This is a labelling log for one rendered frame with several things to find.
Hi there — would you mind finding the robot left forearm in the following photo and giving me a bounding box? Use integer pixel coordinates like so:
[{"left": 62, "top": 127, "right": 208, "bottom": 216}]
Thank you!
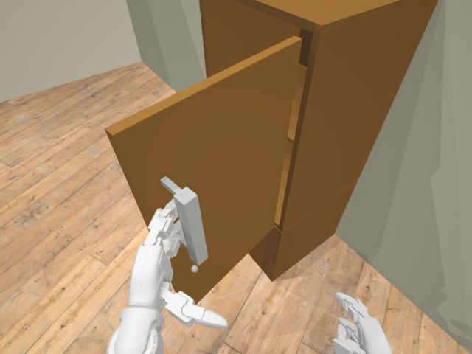
[{"left": 106, "top": 305, "right": 164, "bottom": 354}]

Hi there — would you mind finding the cupboard door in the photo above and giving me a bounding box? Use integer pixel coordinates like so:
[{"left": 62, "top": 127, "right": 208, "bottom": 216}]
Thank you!
[{"left": 105, "top": 36, "right": 302, "bottom": 305}]

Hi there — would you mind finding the right robot hand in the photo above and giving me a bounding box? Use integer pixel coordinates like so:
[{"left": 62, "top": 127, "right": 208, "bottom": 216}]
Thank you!
[{"left": 334, "top": 292, "right": 393, "bottom": 354}]

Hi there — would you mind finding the handle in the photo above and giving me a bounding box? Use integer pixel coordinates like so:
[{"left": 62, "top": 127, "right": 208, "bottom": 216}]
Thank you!
[{"left": 160, "top": 176, "right": 208, "bottom": 266}]

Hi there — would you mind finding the left robot hand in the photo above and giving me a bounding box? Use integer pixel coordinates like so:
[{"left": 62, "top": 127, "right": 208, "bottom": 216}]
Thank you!
[{"left": 128, "top": 198, "right": 228, "bottom": 330}]

